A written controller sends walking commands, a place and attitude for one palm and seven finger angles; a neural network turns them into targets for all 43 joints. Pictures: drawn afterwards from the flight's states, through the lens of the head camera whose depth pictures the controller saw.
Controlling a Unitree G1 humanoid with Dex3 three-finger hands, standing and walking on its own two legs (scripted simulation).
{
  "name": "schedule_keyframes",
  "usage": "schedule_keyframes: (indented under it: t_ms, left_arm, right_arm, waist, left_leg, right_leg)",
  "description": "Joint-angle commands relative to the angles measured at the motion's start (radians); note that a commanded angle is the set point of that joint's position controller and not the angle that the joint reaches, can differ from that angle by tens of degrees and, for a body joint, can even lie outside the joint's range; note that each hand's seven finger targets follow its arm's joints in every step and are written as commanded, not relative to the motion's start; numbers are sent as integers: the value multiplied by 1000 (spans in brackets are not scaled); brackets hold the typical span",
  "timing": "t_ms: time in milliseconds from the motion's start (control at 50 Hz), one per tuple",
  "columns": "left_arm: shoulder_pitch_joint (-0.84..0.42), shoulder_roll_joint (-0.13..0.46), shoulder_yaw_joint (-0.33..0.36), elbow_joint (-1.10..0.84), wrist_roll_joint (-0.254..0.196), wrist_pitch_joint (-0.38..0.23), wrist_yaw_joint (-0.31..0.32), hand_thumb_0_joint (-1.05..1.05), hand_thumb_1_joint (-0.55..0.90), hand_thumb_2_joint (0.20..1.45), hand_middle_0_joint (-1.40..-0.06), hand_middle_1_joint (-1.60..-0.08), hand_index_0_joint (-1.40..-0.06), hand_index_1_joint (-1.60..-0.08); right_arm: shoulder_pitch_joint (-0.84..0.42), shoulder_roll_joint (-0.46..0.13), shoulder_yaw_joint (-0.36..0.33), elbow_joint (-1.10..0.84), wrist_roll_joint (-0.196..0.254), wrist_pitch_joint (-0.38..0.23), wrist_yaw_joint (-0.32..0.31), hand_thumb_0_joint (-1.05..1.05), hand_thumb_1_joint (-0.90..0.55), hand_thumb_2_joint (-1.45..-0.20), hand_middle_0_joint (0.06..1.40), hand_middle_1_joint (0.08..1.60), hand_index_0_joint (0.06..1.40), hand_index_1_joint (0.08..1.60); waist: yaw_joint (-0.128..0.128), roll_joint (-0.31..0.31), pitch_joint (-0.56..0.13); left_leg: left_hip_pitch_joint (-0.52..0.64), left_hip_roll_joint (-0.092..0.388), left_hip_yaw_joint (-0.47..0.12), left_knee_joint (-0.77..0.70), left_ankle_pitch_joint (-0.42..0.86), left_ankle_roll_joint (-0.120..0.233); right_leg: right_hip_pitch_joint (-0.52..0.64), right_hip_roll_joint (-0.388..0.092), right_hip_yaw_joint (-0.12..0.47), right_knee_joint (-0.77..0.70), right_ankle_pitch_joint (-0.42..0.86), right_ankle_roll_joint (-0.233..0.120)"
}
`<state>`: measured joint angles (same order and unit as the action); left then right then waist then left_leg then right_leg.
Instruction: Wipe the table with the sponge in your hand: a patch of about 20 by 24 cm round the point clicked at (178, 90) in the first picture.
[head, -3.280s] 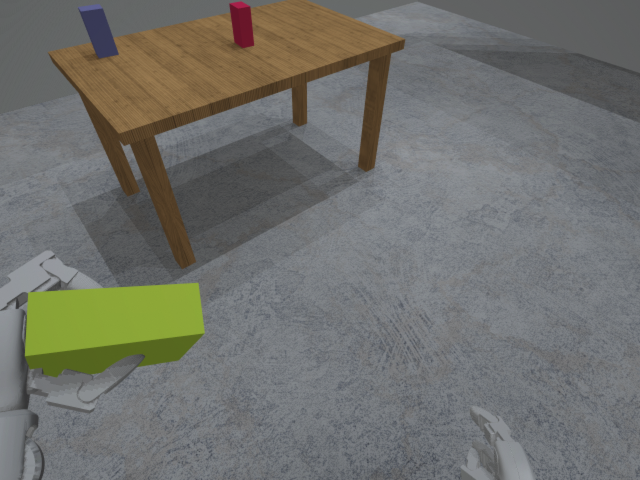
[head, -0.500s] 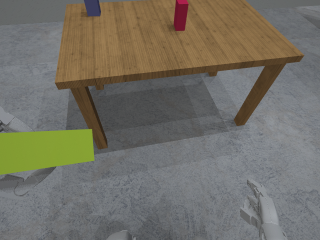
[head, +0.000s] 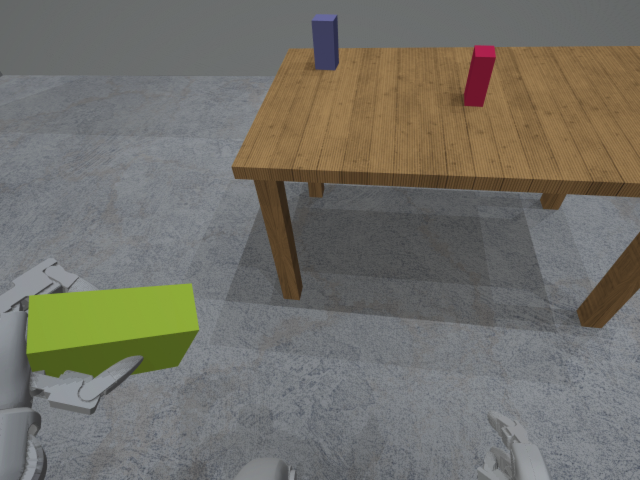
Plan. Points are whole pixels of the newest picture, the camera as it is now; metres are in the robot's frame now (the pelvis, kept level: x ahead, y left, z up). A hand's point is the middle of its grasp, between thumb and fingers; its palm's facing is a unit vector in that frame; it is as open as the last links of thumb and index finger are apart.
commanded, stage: walk to a spot facing it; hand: left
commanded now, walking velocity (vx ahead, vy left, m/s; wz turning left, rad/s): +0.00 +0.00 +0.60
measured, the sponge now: (141, 333) +0.23 +0.19 +0.13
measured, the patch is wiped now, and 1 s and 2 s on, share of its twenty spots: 0.00 0.00 0.00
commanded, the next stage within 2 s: turn to face it in 1.78 s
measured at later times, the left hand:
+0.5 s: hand out of the picture +0.04 +0.29 +0.18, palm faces +0.62 -0.69 -0.38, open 9.1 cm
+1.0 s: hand out of the picture -0.03 +0.34 +0.17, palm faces +0.80 -0.46 -0.40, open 9.1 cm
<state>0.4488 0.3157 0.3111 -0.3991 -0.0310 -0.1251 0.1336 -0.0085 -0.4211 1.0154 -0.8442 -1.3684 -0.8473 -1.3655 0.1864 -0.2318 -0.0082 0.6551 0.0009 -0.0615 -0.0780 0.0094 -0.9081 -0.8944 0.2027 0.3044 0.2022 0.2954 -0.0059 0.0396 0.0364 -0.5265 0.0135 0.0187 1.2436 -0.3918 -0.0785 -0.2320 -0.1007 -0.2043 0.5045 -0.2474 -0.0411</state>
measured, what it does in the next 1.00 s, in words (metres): steps on the spot, turning left: left foot, then right foot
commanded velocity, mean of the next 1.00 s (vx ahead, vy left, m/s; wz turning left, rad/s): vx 0.25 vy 0.00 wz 0.49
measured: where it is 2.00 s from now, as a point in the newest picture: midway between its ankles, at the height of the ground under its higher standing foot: outside the picture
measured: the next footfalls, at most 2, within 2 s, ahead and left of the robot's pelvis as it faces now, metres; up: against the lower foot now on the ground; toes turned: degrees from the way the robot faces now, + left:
left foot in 0.26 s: -0.05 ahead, +0.15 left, +0.00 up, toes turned +13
right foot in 0.62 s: -0.03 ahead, -0.12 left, +0.00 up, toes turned +15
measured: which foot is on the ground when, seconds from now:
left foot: up 0.00-0.24, down 0.26-0.62, up 0.64-0.96, down 0.98-1.00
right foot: down 0.00-0.26, up 0.28-0.60, down 0.62-0.98, up 1.00-1.00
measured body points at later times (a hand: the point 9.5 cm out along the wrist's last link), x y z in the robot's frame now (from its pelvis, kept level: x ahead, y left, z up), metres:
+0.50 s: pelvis -0.09 +0.01 +0.00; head -0.08 +0.03 +0.45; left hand +0.00 +0.32 +0.20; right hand +0.12 -0.13 -0.09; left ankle -0.09 +0.14 -0.74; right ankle -0.04 -0.13 -0.68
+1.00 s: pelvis -0.08 +0.02 -0.02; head -0.06 +0.06 +0.43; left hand -0.07 +0.36 +0.19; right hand +0.20 -0.12 -0.09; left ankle -0.12 +0.14 -0.75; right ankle -0.07 -0.13 -0.73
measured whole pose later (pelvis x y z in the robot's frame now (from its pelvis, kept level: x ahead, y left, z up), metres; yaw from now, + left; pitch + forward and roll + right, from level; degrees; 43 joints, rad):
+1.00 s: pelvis -0.08 +0.02 -0.02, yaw +32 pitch +0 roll +1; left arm 0.46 0.39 0.38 -0.63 -0.03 -0.19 0.19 -0.01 -0.42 1.02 -0.84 -1.37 -0.85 -1.36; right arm 0.21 -0.27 -0.06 0.56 0.00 -0.07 -0.08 0.01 -0.91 -0.90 0.20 0.30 0.20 0.29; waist 0.01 -0.05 0.08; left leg -0.33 0.06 0.15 0.59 -0.23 0.02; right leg -0.24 -0.20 -0.21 0.77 -0.46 0.05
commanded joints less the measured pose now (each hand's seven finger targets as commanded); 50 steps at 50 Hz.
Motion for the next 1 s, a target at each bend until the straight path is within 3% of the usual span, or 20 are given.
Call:
schedule_keyframes:
  t_ms: [0, 120, 200, 220, 240, 260, 300, 360, 480, 540, 560, 600, 640, 720, 800, 860, 920, 940, 960, 980]
  left_arm:
    - [-75, 263, 177, -295, -12, -103, 43, 0, 100, 1300, -1200, -1600, -1200, -1600]
    - [43, 240, 216, -383, -24, -104, 68, 0, 100, 1300, -1200, -1600, -1200, -1600]
    - [20, 191, 170, -369, -36, -96, 57, 0, 100, 1300, -1200, -1600, -1200, -1600]
    - [-11, 193, 157, -393, -40, -107, 51, 0, 100, 1300, -1200, -1600, -1200, -1600]
    - [-31, 205, 148, -433, -40, -133, 43, 0, 100, 1300, -1200, -1600, -1200, -1600]
    - [-20, 229, 164, -402, -8, -146, 30, 0, 100, 1300, -1200, -1600, -1200, -1600]
    - [-123, 253, 165, -446, 23, -156, 2, 0, 100, 1300, -1200, -1600, -1200, -1600]
    - [-79, 188, 112, -446, 7, -147, 6, 0, 100, 1300, -1200, -1600, -1200, -1600]
    - [-62, 183, 130, -354, -11, -118, 14, 0, 100, 1300, -1200, -1600, -1200, -1600]
    - [-69, 172, 131, -275, -9, -95, 12, 0, 100, 1300, -1200, -1600, -1200, -1600]
    - [-81, 173, 123, -260, -2, -89, 9, 0, 100, 1300, -1200, -1600, -1200, -1600]
    - [-111, 254, 152, -238, 0, -69, 13, 0, 100, 1300, -1200, -1600, -1200, -1600]
    - [-162, 254, 156, -300, -9, -98, 19, 0, 100, 1300, -1200, -1600, -1200, -1600]
    - [-78, 249, 157, -320, -3, -112, 11, 0, 100, 1300, -1200, -1600, -1200, -1600]
    - [-98, 246, 163, -348, 0, -122, 41, 0, 100, 1300, -1200, -1600, -1200, -1600]
    - [-62, 235, 173, -366, -4, -110, 63, 0, 100, 1300, -1200, -1600, -1200, -1600]
    - [-67, 213, 157, -412, -13, -110, 78, 0, 100, 1300, -1200, -1600, -1200, -1600]
    - [-72, 212, 157, -438, -11, -127, 80, 0, 100, 1300, -1200, -1600, -1200, -1600]
    - [-60, 199, 143, -485, -5, -149, 78, 0, 100, 1300, -1200, -1600, -1200, -1600]
    - [-70, 254, 174, -452, 23, -161, 83, 0, 100, 1300, -1200, -1600, -1200, -1600]
  right_arm:
    - [-134, -65, -40, -193, -7, -55, -25, 0, -900, -900, 200, 300, 200, 300]
    - [-82, -60, -44, -251, -13, -41, -21, 0, -900, -900, 200, 300, 200, 300]
    - [-17, -76, -52, -250, -9, -23, -12, 0, -900, -900, 200, 300, 200, 300]
    - [-27, -99, -51, -257, -7, -25, -12, 0, -900, -900, 200, 300, 200, 300]
    - [-33, -126, -55, -260, -9, -44, -6, 0, -900, -900, 200, 300, 200, 300]
    - [-7, -110, -55, -233, -9, -60, 9, 0, -900, -900, 200, 300, 200, 300]
    - [-45, -100, -58, -214, -4, -80, 28, 0, -900, -900, 200, 300, 200, 300]
    - [-35, -107, -67, -191, 16, -101, 46, 0, -900, -900, 200, 300, 200, 300]
    - [-53, -89, -37, -175, 2, -100, 32, 0, -900, -900, 200, 300, 200, 300]
    - [-71, -75, -24, -174, -1, -78, 26, 0, -900, -900, 200, 300, 200, 300]
    - [-72, -64, -21, -172, 2, -71, 28, 0, -900, -900, 200, 300, 200, 300]
    - [-84, -39, -27, -172, 9, -63, 28, 0, -900, -900, 200, 300, 200, 300]
    - [-114, -59, -25, -157, -19, -66, 20, 0, -900, -900, 200, 300, 200, 300]
    - [-132, -70, -31, -174, -5, -39, 12, 0, -900, -900, 200, 300, 200, 300]
    - [-105, -56, -39, -198, -10, -51, 3, 0, -900, -900, 200, 300, 200, 300]
    - [-81, -55, -48, -221, -11, -59, 5, 0, -900, -900, 200, 300, 200, 300]
    - [-9, -70, -61, -231, -3, -57, -3, 0, -900, -900, 200, 300, 200, 300]
    - [-4, -96, -71, -239, 3, -53, -5, 0, -900, -900, 200, 300, 200, 300]
    - [-25, -115, -76, -248, 1, -52, 5, 0, -900, -900, 200, 300, 200, 300]
    - [-18, -87, -55, -239, -1, -62, 19, 0, -900, -900, 200, 300, 200, 300]
  waist:
    - [19, -164, -131]
    - [52, -217, -214]
    - [-17, -118, -229]
    - [-20, 29, -196]
    - [-12, 280, -141]
    - [0, 276, -117]
    - [-2, 206, -94]
    - [2, 254, -66]
    - [5, 227, -64]
    - [30, 183, -68]
    - [40, 92, -68]
    - [44, -349, -46]
    - [18, -192, -65]
    - [17, -172, 13]
    - [30, -209, -28]
    - [58, -229, -54]
    - [-8, -92, -185]
    - [-36, 119, -230]
    - [-19, 412, -229]
    - [-21, 300, -200]
  left_leg:
    - [12, 34, 38, -197, -33, 10]
    - [118, 51, 73, -532, -111, 46]
    - [321, 24, 74, -823, 117, 65]
    - [365, 122, -79, -900, 255, 119]
    - [440, 340, -387, -924, 697, 231]
    - [486, 426, -472, -894, 922, 304]
    - [373, 361, -425, -887, 631, 307]
    - [279, 213, -221, -918, 306, 239]
    - [192, 199, -331, -1000, -113, 254]
    - [72, 150, -304, -913, -198, 213]
    - [-38, 102, -249, -776, -212, 178]
    - [-304, -48, -30, -137, -191, 65]
    - [-279, 23, -58, 67, -38, 37]
    - [-171, 74, 3, -45, 49, 27]
    - [5, 74, 104, -394, 30, 57]
    - [95, 40, 172, -559, 2, 75]
    - [382, -25, 217, -791, 117, 88]
    - [574, 81, 32, -825, 194, 140]
    - [719, 348, -373, -863, 534, 276]
    - [718, 422, -506, -887, 675, 349]
  right_leg:
    - [168, -254, 129, -175, 440, -47]
    - [229, -314, 165, -130, 384, -93]
    - [92, -247, 83, 80, 253, 8]
    - [-31, -152, 43, 250, 135, 63]
    - [-282, -20, 36, 424, -250, 126]
    - [-410, 7, 118, 573, -411, 114]
    - [-408, -23, 186, 653, -292, 108]
    - [-288, 23, 129, 539, -158, 121]
    - [-94, 99, 77, 269, -242, 119]
    - [122, 126, 55, -2, -246, 97]
    - [231, 61, 121, -133, -232, 65]
    - [256, -398, 684, -355, -420, -99]
    - [189, -368, 501, -307, -148, -102]
    - [75, -264, 218, -288, 0, -57]
    - [116, -259, 109, -233, 113, -61]
    - [131, -266, 130, -174, 148, -80]
    - [108, -180, 11, 194, 264, -10]
    - [-69, -111, -23, 455, 176, 43]
    - [-363, 29, 10, 712, -355, 91]
    - [-463, 35, 119, 840, -407, 59]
